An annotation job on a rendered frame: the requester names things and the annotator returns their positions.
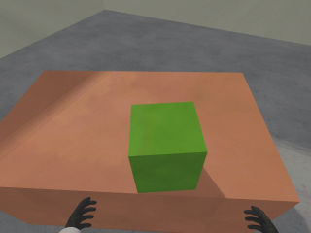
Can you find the robot right hand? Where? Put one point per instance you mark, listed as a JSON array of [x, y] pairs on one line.
[[266, 225]]

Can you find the robot left hand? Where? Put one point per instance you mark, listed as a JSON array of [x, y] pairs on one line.
[[77, 216]]

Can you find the pedestal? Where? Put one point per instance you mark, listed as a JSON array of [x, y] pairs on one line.
[[67, 139]]

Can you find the carton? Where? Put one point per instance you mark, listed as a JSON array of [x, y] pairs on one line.
[[166, 149]]

